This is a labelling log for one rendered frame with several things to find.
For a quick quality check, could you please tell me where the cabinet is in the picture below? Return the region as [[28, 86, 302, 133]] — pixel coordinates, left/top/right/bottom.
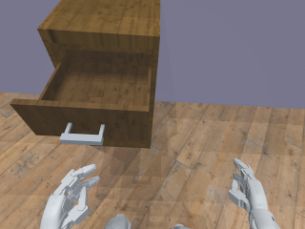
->
[[37, 0, 161, 149]]

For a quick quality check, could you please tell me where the robot left hand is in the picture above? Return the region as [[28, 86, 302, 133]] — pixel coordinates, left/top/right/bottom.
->
[[39, 164, 100, 229]]

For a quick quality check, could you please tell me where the robot right hand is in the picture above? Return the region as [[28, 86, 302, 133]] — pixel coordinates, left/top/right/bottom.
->
[[229, 158, 269, 214]]

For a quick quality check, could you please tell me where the drawer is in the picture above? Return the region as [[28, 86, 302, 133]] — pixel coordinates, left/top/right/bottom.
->
[[10, 49, 153, 141]]

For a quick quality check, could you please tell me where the robot right forearm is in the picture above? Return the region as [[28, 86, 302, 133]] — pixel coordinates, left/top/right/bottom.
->
[[248, 208, 280, 229]]

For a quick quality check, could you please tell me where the handle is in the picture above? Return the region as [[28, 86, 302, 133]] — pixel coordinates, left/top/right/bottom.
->
[[59, 122, 105, 146]]

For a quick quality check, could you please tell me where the left robot thigh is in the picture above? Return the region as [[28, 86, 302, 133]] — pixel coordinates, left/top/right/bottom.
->
[[104, 217, 132, 229]]

